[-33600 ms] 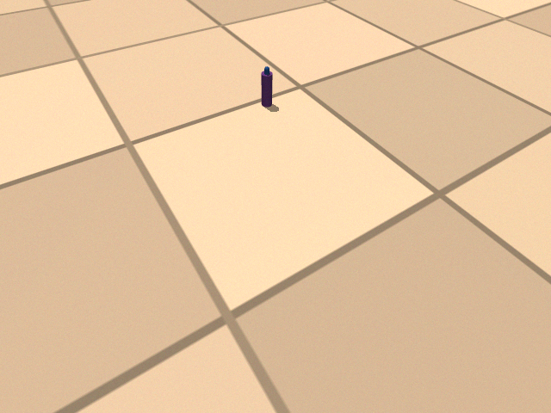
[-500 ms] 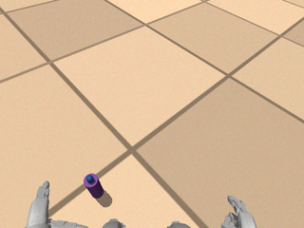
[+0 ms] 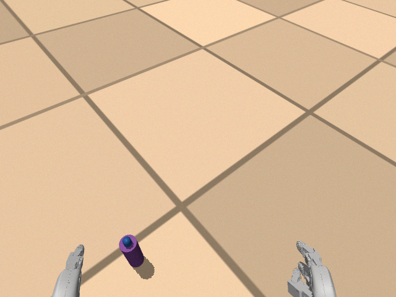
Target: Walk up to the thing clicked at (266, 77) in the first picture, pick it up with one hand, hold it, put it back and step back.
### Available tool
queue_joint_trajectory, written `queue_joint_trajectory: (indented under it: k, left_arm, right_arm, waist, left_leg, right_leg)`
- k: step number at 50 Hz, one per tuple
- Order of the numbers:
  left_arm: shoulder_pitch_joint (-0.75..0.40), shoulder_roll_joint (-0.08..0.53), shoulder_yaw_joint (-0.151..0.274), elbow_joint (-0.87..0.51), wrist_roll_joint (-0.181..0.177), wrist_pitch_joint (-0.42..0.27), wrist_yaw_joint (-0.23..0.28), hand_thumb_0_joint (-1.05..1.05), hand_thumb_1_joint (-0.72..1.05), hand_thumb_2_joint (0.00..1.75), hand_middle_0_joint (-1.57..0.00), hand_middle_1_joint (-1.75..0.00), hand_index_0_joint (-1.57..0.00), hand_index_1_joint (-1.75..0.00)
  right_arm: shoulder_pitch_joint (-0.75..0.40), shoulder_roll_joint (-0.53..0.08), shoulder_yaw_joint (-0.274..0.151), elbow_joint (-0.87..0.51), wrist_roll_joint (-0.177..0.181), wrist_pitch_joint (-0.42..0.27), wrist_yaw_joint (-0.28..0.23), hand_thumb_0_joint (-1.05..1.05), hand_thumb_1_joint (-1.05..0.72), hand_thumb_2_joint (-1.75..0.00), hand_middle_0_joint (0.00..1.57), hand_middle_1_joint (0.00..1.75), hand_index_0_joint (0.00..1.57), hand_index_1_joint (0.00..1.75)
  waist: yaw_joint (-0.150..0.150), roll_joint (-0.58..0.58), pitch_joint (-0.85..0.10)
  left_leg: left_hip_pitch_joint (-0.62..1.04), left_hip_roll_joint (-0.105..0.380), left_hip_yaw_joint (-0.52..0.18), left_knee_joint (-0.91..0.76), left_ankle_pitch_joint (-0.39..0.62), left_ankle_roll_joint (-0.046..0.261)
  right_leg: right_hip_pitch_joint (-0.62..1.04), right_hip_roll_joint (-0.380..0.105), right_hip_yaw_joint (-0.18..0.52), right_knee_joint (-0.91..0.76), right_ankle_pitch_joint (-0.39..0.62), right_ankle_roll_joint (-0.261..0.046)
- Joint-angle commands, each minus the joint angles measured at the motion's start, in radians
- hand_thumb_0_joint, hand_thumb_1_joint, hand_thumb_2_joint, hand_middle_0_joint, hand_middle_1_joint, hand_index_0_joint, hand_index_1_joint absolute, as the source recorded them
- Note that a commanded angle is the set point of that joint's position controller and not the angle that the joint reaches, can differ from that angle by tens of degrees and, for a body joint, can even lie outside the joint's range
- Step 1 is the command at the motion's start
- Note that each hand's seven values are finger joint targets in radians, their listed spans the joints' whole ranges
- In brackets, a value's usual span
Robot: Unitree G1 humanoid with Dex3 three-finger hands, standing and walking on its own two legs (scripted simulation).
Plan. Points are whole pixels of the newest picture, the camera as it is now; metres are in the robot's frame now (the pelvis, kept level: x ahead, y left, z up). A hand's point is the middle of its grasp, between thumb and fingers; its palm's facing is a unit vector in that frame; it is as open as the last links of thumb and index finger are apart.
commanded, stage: home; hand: left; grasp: from the side
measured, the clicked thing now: (131, 250) +0.41 +0.25 -0.59
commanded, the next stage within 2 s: stand in 1.34 s
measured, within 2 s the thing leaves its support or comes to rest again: neither
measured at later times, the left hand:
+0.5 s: hand (102, 291) +0.17 +0.18 -0.06, palm faces +0.09 -0.95 -0.29, open 17.3 cm
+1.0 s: hand (101, 291) +0.17 +0.18 -0.06, palm faces +0.10 -0.95 -0.29, open 17.3 cm
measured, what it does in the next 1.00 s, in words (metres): stands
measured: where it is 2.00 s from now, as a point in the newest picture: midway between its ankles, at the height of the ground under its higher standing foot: outside the picture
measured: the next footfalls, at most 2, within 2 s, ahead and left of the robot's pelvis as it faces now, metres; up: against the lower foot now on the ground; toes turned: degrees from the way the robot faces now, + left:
none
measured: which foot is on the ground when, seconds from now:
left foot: down 0.00-1.00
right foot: down 0.00-1.00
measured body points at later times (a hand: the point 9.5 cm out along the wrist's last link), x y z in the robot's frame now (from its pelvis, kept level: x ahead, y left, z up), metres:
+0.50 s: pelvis +0.00 +0.00 +0.00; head +0.02 +0.00 +0.45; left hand +0.16 +0.23 -0.04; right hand +0.16 -0.24 -0.07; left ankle +0.02 +0.13 -0.69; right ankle -0.01 -0.13 -0.69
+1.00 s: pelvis +0.00 +0.00 +0.00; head +0.02 +0.00 +0.45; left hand +0.16 +0.23 -0.03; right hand +0.16 -0.24 -0.07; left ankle +0.02 +0.13 -0.69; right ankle -0.01 -0.13 -0.69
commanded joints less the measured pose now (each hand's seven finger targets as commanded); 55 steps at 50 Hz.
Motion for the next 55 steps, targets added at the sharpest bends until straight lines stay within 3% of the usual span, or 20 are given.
queue_joint_trajectory:
  k: [1, 9, 11, 13, 21, 22, 23, 28, 31, 32, 36, 39, 45, 46, 55]
  left_arm:
    - [-0.022, 0.097, 0.064, -0.161, 0.006, -0.050, 0.005, 0.00, -0.53, 0.07, -0.05, -0.06, -0.05, -0.06]
    - [-0.034, 0.106, 0.077, -0.167, 0.006, -0.063, -0.001, 0.00, -0.54, 0.07, -0.05, -0.06, -0.05, -0.06]
    - [-0.029, 0.089, 0.059, -0.151, 0.007, -0.062, -0.006, 0.00, -0.52, 0.08, -0.05, -0.06, -0.05, -0.06]
    - [-0.051, 0.098, 0.070, -0.157, 0.004, -0.067, -0.004, 0.00, -0.53, 0.07, -0.05, -0.06, -0.05, -0.06]
    - [-0.027, 0.089, 0.062, -0.144, 0.009, -0.067, -0.006, 0.00, -0.53, 0.07, -0.05, -0.06, -0.05, -0.06]
    - [-0.038, 0.084, 0.053, -0.135, 0.009, -0.064, -0.007, 0.00, -0.53, 0.07, -0.05, -0.06, -0.05, -0.06]
    - [-0.043, 0.088, 0.062, -0.143, 0.008, -0.067, -0.005, 0.00, -0.53, 0.07, -0.05, -0.06, -0.05, -0.06]
    - [-0.048, 0.095, 0.071, -0.135, 0.008, -0.070, -0.006, 0.00, -0.51, 0.08, -0.05, -0.06, -0.05, -0.06]
    - [-0.031, 0.099, 0.075, -0.129, 0.006, -0.066, -0.008, 0.00, -0.52, 0.08, -0.05, -0.06, -0.05, -0.06]
    - [-0.034, 0.085, 0.057, -0.141, 0.006, -0.068, -0.010, 0.00, -0.50, 0.09, -0.05, -0.06, -0.06, -0.06]
    - [-0.048, 0.098, 0.073, -0.144, 0.007, -0.071, -0.008, 0.00, -0.50, 0.09, -0.05, -0.06, -0.06, -0.06]
    - [-0.053, 0.087, 0.060, -0.140, 0.009, -0.076, -0.010, 0.00, -0.52, 0.07, -0.05, -0.06, -0.05, -0.06]
    - [-0.053, 0.090, 0.062, -0.144, 0.007, -0.080, -0.010, 0.00, -0.51, 0.08, -0.05, -0.06, -0.05, -0.06]
    - [-0.046, 0.089, 0.065, -0.153, 0.009, -0.081, -0.009, 0.00, -0.52, 0.08, -0.05, -0.06, -0.05, -0.06]
    - [-0.034, 0.094, 0.069, -0.126, 0.007, -0.078, -0.010, 0.00, -0.52, 0.08, -0.05, -0.06, -0.05, -0.06]
  right_arm:
    - [-0.053, -0.116, -0.043, -0.150, -0.005, -0.058, -0.011, 0.00, -0.90, -0.90, 0.20, 0.30, 0.20, 0.30]
    - [-0.062, -0.110, -0.043, -0.148, -0.006, -0.057, -0.003, 0.00, -0.90, -0.90, 0.20, 0.30, 0.20, 0.30]
    - [-0.059, -0.114, -0.047, -0.145, -0.006, -0.062, -0.002, 0.00, -0.90, -0.90, 0.20, 0.30, 0.20, 0.30]
    - [-0.060, -0.113, -0.045, -0.141, -0.004, -0.062, -0.002, 0.00, -0.90, -0.90, 0.20, 0.30, 0.20, 0.30]
    - [-0.046, -0.115, -0.049, -0.131, -0.009, -0.065, -0.006, 0.00, -0.90, -0.90, 0.20, 0.30, 0.20, 0.30]
    - [-0.044, -0.118, -0.052, -0.127, -0.009, -0.066, -0.007, 0.00, -0.90, -0.90, 0.20, 0.30, 0.20, 0.30]
    - [-0.045, -0.116, -0.049, -0.125, -0.008, -0.067, -0.006, 0.00, -0.90, -0.90, 0.20, 0.30, 0.20, 0.30]
    - [-0.060, -0.112, -0.045, -0.132, -0.008, -0.071, -0.005, 0.00, -0.90, -0.90, 0.20, 0.30, 0.20, 0.30]
    - [-0.060, -0.116, -0.047, -0.131, -0.007, -0.072, -0.003, 0.00, -0.90, -0.90, 0.20, 0.30, 0.20, 0.30]
    - [-0.055, -0.113, -0.046, -0.132, -0.008, -0.073, -0.004, 0.00, -0.90, -0.90, 0.20, 0.30, 0.20, 0.30]
    - [-0.056, -0.110, -0.046, -0.128, -0.008, -0.075, -0.004, 0.00, -0.90, -0.90, 0.20, 0.30, 0.20, 0.30]
    - [-0.051, -0.115, -0.049, -0.127, -0.009, -0.077, -0.008, 0.00, -0.90, -0.90, 0.20, 0.30, 0.20, 0.30]
    - [-0.062, -0.109, -0.043, -0.125, -0.010, -0.077, -0.008, 0.00, -0.90, -0.90, 0.20, 0.30, 0.20, 0.30]
    - [-0.055, -0.112, -0.047, -0.126, -0.010, -0.077, -0.008, 0.00, -0.90, -0.90, 0.20, 0.30, 0.20, 0.30]
    - [-0.060, -0.111, -0.045, -0.120, -0.009, -0.075, -0.002, 0.00, -0.90, -0.90, 0.20, 0.30, 0.20, 0.30]
  waist:
    - [-0.008, -0.022, -0.095]
    - [0.005, 0.002, -0.088]
    - [-0.010, -0.018, -0.085]
    - [-0.007, -0.001, -0.073]
    - [-0.003, -0.008, -0.117]
    - [-0.012, -0.015, -0.110]
    - [-0.001, -0.002, -0.100]
    - [-0.001, -0.012, -0.057]
    - [0.008, -0.013, -0.057]
    - [0.000, -0.002, -0.075]
    - [0.003, 0.000, -0.083]
    - [-0.010, -0.015, -0.099]
    - [-0.002, -0.023, -0.078]
    - [-0.004, -0.016, -0.109]
    - [0.003, -0.013, -0.059]
  left_leg:
    - [0.116, -0.029, 0.033, -0.135, 0.228, 0.024]
    - [0.115, -0.034, 0.041, -0.148, 0.210, 0.022]
    - [0.126, -0.030, 0.038, -0.154, 0.205, 0.023]
    - [0.123, -0.030, 0.036, -0.164, 0.177, 0.022]
    - [0.155, -0.025, 0.031, -0.152, 0.278, 0.019]
    - [0.154, -0.022, 0.026, -0.158, 0.269, 0.018]
    - [0.152, -0.023, 0.030, -0.163, 0.262, 0.017]
    - [0.126, -0.027, 0.032, -0.180, 0.159, 0.020]
    - [0.122, -0.028, 0.033, -0.179, 0.177, 0.021]
    - [0.135, -0.027, 0.032, -0.178, 0.182, 0.020]
    - [0.135, -0.027, 0.031, -0.178, 0.182, 0.020]
    - [0.154, -0.024, 0.033, -0.170, 0.203, 0.021]
    - [0.132, -0.030, 0.041, -0.158, 0.212, 0.025]
    - [0.154, -0.028, 0.039, -0.158, 0.230, 0.023]
    - [0.129, -0.029, 0.037, -0.171, 0.195, 0.022]
  right_leg:
    - [0.045, 0.021, -0.003, -0.171, 0.254, 0.001]
    - [0.055, 0.017, 0.004, -0.182, 0.242, -0.001]
    - [0.044, 0.021, -0.003, -0.180, 0.234, -0.001]
    - [0.039, 0.021, -0.003, -0.182, 0.204, -0.004]
    - [0.064, 0.025, -0.009, -0.160, 0.290, -0.007]
    - [0.057, 0.027, -0.012, -0.158, 0.278, -0.008]
    - [0.056, 0.026, -0.012, -0.162, 0.270, -0.009]
    - [0.034, 0.023, -0.010, -0.188, 0.176, -0.006]
    - [0.042, 0.022, -0.011, -0.185, 0.193, -0.007]
    - [0.041, 0.023, -0.009, -0.179, 0.197, -0.008]
    - [0.047, 0.023, -0.009, -0.179, 0.198, -0.008]
    - [0.042, 0.024, -0.008, -0.175, 0.220, -0.005]
    - [0.056, 0.016, -0.001, -0.188, 0.241, -0.002]
    - [0.063, 0.018, -0.001, -0.178, 0.253, -0.003]
    - [0.049, 0.018, -0.006, -0.190, 0.214, -0.006]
